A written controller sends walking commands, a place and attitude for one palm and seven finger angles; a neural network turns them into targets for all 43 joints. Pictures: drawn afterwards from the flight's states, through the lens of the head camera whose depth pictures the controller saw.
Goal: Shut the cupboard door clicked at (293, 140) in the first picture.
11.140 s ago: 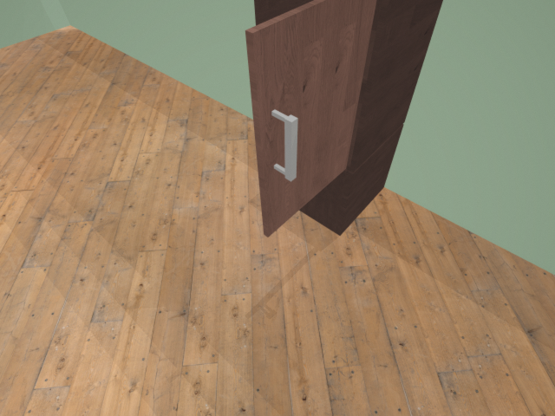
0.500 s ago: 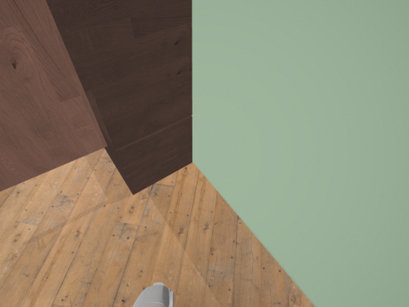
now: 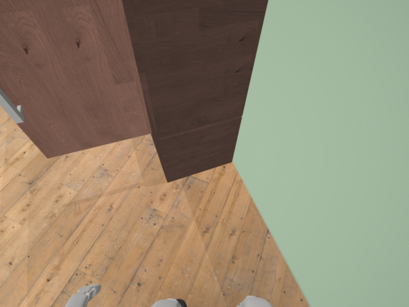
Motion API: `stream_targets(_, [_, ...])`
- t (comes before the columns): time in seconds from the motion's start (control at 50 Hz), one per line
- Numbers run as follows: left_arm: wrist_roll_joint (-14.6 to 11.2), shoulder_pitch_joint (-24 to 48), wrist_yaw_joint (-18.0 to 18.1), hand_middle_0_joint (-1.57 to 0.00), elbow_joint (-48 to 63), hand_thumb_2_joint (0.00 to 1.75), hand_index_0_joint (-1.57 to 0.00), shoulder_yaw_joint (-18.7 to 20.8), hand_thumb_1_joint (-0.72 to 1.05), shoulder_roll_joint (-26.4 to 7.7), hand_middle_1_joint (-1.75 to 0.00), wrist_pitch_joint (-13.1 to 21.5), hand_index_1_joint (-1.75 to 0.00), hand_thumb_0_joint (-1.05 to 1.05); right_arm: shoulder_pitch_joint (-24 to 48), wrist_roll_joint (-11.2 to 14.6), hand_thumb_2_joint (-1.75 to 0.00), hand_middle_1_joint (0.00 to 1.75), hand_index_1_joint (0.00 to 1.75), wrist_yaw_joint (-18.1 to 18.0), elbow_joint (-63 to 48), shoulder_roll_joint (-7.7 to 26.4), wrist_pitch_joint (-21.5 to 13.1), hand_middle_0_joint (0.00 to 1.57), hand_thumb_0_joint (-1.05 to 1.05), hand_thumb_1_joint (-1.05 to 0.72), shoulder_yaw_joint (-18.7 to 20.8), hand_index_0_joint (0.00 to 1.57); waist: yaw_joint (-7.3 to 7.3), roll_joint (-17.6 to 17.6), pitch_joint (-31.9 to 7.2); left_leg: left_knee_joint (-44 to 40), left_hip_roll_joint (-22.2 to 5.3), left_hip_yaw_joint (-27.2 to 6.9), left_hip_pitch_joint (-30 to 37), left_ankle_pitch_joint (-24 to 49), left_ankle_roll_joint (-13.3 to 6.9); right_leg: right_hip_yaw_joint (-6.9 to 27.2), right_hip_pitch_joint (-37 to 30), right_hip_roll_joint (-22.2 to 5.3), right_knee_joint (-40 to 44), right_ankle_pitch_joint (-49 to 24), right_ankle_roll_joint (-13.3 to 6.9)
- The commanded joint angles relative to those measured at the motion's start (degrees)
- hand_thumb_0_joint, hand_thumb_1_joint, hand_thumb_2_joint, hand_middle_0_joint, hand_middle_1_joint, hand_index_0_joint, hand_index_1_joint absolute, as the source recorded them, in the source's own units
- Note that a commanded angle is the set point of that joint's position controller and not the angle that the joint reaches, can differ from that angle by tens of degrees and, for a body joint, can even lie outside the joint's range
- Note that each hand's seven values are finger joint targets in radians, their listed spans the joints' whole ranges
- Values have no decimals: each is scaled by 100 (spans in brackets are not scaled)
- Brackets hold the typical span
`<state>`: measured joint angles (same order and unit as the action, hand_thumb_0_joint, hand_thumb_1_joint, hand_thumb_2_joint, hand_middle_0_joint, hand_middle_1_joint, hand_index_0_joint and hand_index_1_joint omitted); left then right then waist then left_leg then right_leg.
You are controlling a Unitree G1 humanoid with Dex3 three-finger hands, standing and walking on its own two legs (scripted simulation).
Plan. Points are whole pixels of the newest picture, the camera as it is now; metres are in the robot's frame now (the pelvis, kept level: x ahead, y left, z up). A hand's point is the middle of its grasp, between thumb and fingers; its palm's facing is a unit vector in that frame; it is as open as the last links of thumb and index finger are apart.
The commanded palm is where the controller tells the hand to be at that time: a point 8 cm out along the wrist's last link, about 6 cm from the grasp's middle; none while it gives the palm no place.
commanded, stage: turn to face it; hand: left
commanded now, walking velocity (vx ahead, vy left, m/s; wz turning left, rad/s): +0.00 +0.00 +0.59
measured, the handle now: (2, 93) +0.60 +0.57 -0.01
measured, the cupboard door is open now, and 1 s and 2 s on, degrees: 88 88 88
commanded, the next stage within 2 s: take the last steps up to it in 0.42 s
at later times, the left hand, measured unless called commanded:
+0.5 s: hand out of the picture -0.03 +0.16 -0.18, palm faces +0.31 -0.92 -0.24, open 7.3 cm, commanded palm none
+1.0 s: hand out of the picture +0.02 +0.15 -0.16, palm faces +0.42 -0.88 -0.24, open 7.3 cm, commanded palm none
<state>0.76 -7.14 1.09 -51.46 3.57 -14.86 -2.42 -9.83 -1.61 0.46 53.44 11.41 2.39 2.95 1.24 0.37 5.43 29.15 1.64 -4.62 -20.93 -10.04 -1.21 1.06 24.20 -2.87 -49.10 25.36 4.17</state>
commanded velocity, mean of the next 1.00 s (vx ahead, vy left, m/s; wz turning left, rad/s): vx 0.15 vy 0.07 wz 0.27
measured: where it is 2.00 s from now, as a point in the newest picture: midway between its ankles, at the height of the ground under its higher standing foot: (167, 286)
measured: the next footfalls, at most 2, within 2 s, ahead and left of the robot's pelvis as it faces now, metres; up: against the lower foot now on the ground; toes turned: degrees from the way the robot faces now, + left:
right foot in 0.08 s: +0.04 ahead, -0.15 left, +0.00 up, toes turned +4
left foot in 0.50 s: +0.01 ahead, +0.08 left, +0.00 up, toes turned +20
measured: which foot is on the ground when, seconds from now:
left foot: down 0.00-0.08, up 0.10-0.48, down 0.50-0.88, up 0.90-1.00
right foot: up 0.00-0.06, down 0.08-0.52, up 0.54-0.86, down 0.88-1.00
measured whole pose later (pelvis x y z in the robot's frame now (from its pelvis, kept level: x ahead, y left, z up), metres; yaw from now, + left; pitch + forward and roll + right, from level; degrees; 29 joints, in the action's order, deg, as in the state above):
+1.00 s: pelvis +0.06 -0.03 +0.00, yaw +23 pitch -1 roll +1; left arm 1.2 -15.8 0.2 -56.0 1.9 -8.9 2.8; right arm -16.2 -1.9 1.4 60.6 13.6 3.2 3.9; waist -0.3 2.4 2.9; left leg 60.2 0.1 0.0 -24.9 -20.4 0.1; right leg -7.0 11.3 -3.9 -30.8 18.3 -0.4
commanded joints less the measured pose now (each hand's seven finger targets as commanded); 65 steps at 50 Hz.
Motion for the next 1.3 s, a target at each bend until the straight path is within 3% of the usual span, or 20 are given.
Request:
stream_targets(0.0, [-42,-411,29,-20,410,90,-20,87,90,-382,-30,148,-30,0,28,40,-90,30,30,-83,-400,1319,-42,20,0,-90,392,20,-86,1046,-1093,-552,-1092,-1635,660,1263,-723,-182,-858,318,1215,-284,-74])
stream_targets(0.04, [-18,-933,74,-20,324,90,-20,171,90,-684,-30,247,-30,0,249,118,-90,30,30,-65,-505,1086,-41,20,0,-90,362,20,-414,281,-1233,118,-660,-1386,-319,582,-321,157,-2361,-78,2874,-1184,-162])
stream_targets(0.06, [70,-1075,113,-20,303,90,-20,282,90,-1196,-30,294,-30,0,232,168,-90,30,30,-32,-609,690,-46,20,0,-90,321,20,-480,-1373,-1189,1337,149,-261,-1479,-1284,205,1624,-3051,-1666,3486,-1373,-623])
stream_targets(0.08, [81,-899,131,-20,378,90,-20,249,90,-1351,-30,280,-30,0,409,100,-90,30,30,-10,-664,832,-47,20,0,-90,333,20,-454,-1583,-839,2707,232,112,-1521,-2528,346,2149,-2088,-2618,3452,-2306,-1171])
stream_targets(0.1, [57,-600,131,-20,445,90,-20,158,90,-1110,-30,291,-30,0,248,55,-90,30,30,34,-598,884,-12,20,0,-90,345,20,-257,-1052,-702,3495,53,-66,-1377,-2209,306,1530,-1677,-2304,3253,-2666,-1323])
stream_targets(0.18, [-9,-355,108,-20,462,90,-20,29,90,-544,-30,337,-30,0,96,51,-90,30,30,88,-279,722,119,20,0,-90,288,20,-30,-1361,-497,3984,-172,301,-1437,-1308,508,40,-1947,-1328,2805,-4301,-940])
stream_targets(0.4, [89,-1229,102,-20,-66,90,-20,143,90,-869,-30,346,-30,0,669,118,-90,30,30,26,-274,516,-11,20,0,-90,46,20,-373,-1272,-778,965,-46,953,-53,-1469,379,-156,-2481,-1589,2150,-5507,-1097])
stream_targets(0.46, [-26,-863,49,-20,-70,90,-20,113,90,-807,-30,315,-30,0,28,79,-90,30,30,-14,-64,817,-102,20,0,-90,106,20,97,-752,-953,-553,-283,827,1679,437,150,-614,-1396,-1258,1227,-4384,-568])
stream_targets(0.5, [-70,-629,42,-20,185,90,-20,-79,90,-208,-30,230,-30,0,-421,48,-90,30,30,-104,0,1638,-119,20,0,-90,266,20,273,1490,-1211,-741,-2453,-1507,2323,4154,-1142,-569,249,-299,-582,1111,-78])
stream_targets(0.52, [-22,-559,69,-20,166,90,-20,-22,90,-376,-30,144,-30,0,-297,24,-90,30,30,-118,12,1534,-78,20,0,-90,210,20,198,846,-1059,-712,-2416,-1056,1859,3148,-1333,-171,101,-360,-986,1185,-169])
stream_targets(0.62, [73,-651,-138,-20,-131,90,-20,26,90,-294,-30,122,-30,0,73,29,-90,30,30,-169,-124,1111,-224,20,0,-90,87,20,-123,945,-394,-1389,-1487,-679,1242,-93,-942,-286,543,-239,-1278,72,-237])
stream_targets(0.76, [73,-353,-212,-20,1,90,-20,-28,90,-97,-30,277,-30,0,-341,12,-90,30,30,-105,34,1087,-301,20,0,-90,143,20,-45,843,-210,-1526,-1314,-726,961,-1141,-978,-654,-135,-72,553,15,-270])
stream_targets(0.82, [89,-1285,-205,-20,-299,90,-20,46,90,-113,-30,358,-30,0,-96,53,-90,30,30,-87,11,972,-281,20,0,-90,153,20,-523,322,-354,-692,-906,-445,-127,-1851,-687,-767,-1992,117,1917,-626,-279])
stream_targets(0.84, [121,-1777,-164,-20,-441,90,-20,122,90,-415,-30,429,-30,0,-49,106,-90,30,30,-59,-38,745,-303,20,0,-90,119,20,-780,-500,-422,311,-366,7,-980,-2018,-388,-96,-2955,-363,2687,-201,-375])
stream_targets(0.86, [168,-2276,-89,-20,-542,90,-20,243,90,-1003,-30,485,-30,0,6,143,-90,30,30,-17,-206,339,-331,20,0,-90,44,20,-995,-2337,-444,2032,211,740,-2059,-2487,-27,2117,-3463,-2103,3767,820,-861])
stream_targets(0.88, [76,-2263,-35,-20,-506,90,-20,210,90,-1033,-30,478,-30,0,391,23,-90,30,30,25,-349,764,-277,20,0,-90,113,20,-961,-1689,-26,3086,-112,228,-2206,-2382,41,3060,-2525,-2714,4391,1551,-1271])
stream_targets(0.94, [49,-1196,-16,-20,-319,90,-20,110,90,-515,-30,559,-30,0,74,-20,-90,30,30,128,-25,629,-164,20,0,-90,202,20,-317,-1170,302,3764,-579,105,-1809,-786,160,1730,-1365,-2067,4342,1280,-1046])
stream_targets(1.0, [22,-1308,-29,-20,-449,90,-20,28,90,-237,-30,700,-30,0,-163,-8,-90,30,30,188,181,390,-128,20,0,-90,141,20,-205,-935,214,3436,-643,365,-1672,-22,346,309,-1497,-1594,4247,-651,-848])
stream_targets(1.22, [122,-1848,4,-20,-1092,90,-20,60,90,-375,-30,699,-30,0,487,64,-90,30,30,264,-4,110,-365,20,0,-90,-5,20,-420,-1265,43,713,-438,1129,-806,-294,212,-661,-2326,-1677,3355,-3230,-860])
stream_targets(1.28, [73,-1652,-25,-20,-1046,90,-20,55,90,-313,-30,633,-30,0,-1245,5,-90,30,30,126,512,660,-461,20,0,-90,126,20,377,-320,-765,-117,-304,1214,1999,-46,21,-1107,-1218,-1225,1226,-3136,-610])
